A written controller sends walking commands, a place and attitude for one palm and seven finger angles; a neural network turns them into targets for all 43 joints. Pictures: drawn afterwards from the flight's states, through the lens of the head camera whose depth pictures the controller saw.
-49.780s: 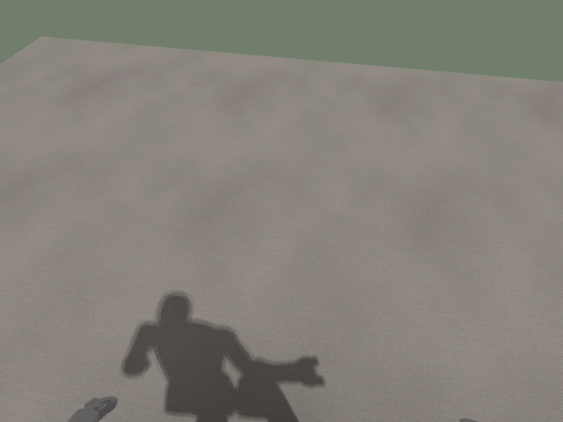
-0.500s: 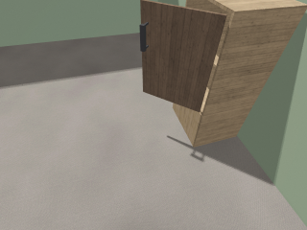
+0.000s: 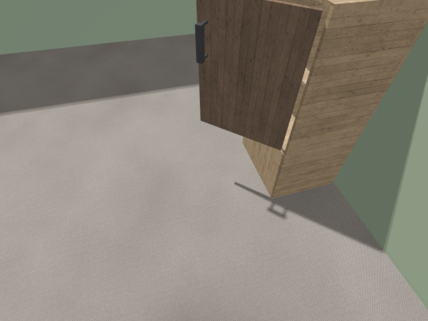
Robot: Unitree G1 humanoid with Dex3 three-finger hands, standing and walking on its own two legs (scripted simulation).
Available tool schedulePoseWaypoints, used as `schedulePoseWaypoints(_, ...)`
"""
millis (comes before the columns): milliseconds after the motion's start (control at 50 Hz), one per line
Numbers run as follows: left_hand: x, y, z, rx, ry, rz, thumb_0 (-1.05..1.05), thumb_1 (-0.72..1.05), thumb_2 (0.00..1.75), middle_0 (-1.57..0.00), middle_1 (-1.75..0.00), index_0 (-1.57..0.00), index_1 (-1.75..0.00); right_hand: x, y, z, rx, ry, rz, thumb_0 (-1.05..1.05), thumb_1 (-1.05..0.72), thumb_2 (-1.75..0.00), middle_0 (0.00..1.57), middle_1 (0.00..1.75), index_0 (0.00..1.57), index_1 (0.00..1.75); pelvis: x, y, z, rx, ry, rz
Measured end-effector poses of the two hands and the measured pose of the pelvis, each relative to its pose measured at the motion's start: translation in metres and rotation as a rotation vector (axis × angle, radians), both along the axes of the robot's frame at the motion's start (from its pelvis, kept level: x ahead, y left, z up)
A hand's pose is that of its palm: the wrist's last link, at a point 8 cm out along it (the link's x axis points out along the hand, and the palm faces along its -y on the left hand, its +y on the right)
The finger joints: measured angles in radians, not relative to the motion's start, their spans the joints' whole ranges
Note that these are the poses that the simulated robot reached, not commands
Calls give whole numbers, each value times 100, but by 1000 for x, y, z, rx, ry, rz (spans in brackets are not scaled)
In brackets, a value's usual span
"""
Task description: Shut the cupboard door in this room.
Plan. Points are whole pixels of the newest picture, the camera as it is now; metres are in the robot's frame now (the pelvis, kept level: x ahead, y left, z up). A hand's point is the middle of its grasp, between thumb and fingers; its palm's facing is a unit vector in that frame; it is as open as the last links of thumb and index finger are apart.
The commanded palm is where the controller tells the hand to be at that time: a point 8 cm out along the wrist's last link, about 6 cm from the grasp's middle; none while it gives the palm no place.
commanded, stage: look to check the result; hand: left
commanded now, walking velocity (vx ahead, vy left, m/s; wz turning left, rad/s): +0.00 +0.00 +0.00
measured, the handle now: (203, 41) +1.05 +0.09 +0.04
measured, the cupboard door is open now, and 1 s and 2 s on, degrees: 45 45 45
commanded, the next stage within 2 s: walk to a spot facing it in 0.24 s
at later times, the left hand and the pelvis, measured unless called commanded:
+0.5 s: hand out of the picture +0.04 +0.19 -0.17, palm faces +0.03 -0.97 -0.25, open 7.4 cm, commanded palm none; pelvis +0.02 -0.01 +0.00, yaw +2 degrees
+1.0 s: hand out of the picture +0.04 +0.25 -0.17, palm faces +0.30 -0.92 -0.24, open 7.4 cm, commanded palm none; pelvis +0.01 +0.02 +0.00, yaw +18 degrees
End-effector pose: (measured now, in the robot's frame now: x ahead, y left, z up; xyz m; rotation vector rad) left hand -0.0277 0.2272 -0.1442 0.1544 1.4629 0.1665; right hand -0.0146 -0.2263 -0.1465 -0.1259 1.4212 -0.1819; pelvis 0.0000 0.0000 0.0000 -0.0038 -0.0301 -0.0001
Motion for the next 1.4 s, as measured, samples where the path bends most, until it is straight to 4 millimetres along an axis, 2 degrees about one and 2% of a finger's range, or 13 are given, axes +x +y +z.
schedulePoseWaypoints(140, 11, 4, 1, 9, -12, -9, 1, 90, 90, -20, -29, -20, -30, 16, -10, 2, -19, -21, 12, 0, -91, -90, 20, 30, 20, 30, 4, -1, 1, 1, 2, -1)
schedulePoseWaypoints(400, 54, 12, 5, 32, -89, -38, 1, 90, 90, -20, -29, -20, -30, 51, -31, 9, -56, -76, 40, 1, -91, -90, 20, 30, 20, 30, 15, -6, 2, 3, 4, 3)
schedulePoseWaypoints(500, 65, 12, 3, 44, -115, -17, 1, 90, 90, -20, -29, -20, -30, 59, -31, 5, -50, -71, 60, 0, -91, -90, 20, 30, 20, 30, 16, -8, -1, 4, 11, 32)
schedulePoseWaypoints(640, 60, 13, -10, 36, -145, 71, 1, 90, 90, -20, -29, -20, -30, 70, -19, -6, -32, -28, 121, 1, -91, -90, 20, 30, 20, 30, 16, -4, -13, -21, 8, 112)
schedulePoseWaypoints(740, 48, 27, -31, 17, -149, 150, 1, 90, 90, -21, -29, -20, -30, 93, -4, -8, -57, -43, 187, 1, -91, -90, 20, 30, 20, 30, 20, 11, -27, -22, -2, 191)
schedulePoseWaypoints(780, 44, 35, -34, 15, -140, 175, 1, 90, 90, -21, -29, -20, -30, 102, 2, -7, -68, -65, 221, 1, -91, -90, 20, 30, 20, 30, 17, 16, -28, -19, 4, 209)
schedulePoseWaypoints(900, 45, 53, -13, 38, -167, 208, 1, 90, 90, -20, -29, -20, -30, 119, 12, 8, -81, -81, 297, 1, -90, -90, 21, 30, 20, 30, 10, 23, -11, -39, 45, 264)
schedulePoseWaypoints(1020, 48, 63, 3, 76, -233, 253, 1, 90, 90, -20, -29, -20, -30, 140, 12, 18, -82, -93, 363, 1, -90, -90, 21, 30, 20, 30, 13, 17, -3, -57, 70, 334)
schedulePoseWaypoints(1100, 49, 59, 11, 91, -257, 284, 1, 90, 90, -20, -29, -20, -30, 156, 5, 19, -74, -100, 401, 1, -90, -90, 21, 30, 20, 30, 21, 8, -1, -60, 78, 390)
schedulePoseWaypoints(1180, 49, 45, 18, 112, -274, 323, 1, 90, 90, -20, -29, -20, -30, 177, -6, 14, -60, -92, 443, 1, -90, -90, 21, 30, 20, 30, 34, -5, -2, -53, 81, 447)
schedulePoseWaypoints(1260, 32, 26, 20, 158, -269, 391, 1, 90, 90, -20, -29, -20, -30, 209, -13, 2, -40, -84, 493, 1, -90, -90, 21, 30, 20, 30, 52, -18, -8, -9, 85, 493)
schedulePoseWaypoints(1320, 10, 6, 27, 155, -203, 468, 1, 90, 90, -20, -29, -20, -30, 240, -6, 4, -18, -100, 551, 1, -91, -90, 20, 30, 20, 30, 66, -17, -1, 1, 75, 545)
schedulePoseWaypoints(1400, -10, -17, 29, 135, -128, 555, 1, 90, 90, -20, -29, -20, -30, 282, 18, 7, 19, -128, 624, 1, -91, -90, 20, 30, 20, 30, 87, -10, 3, 15, 73, 611)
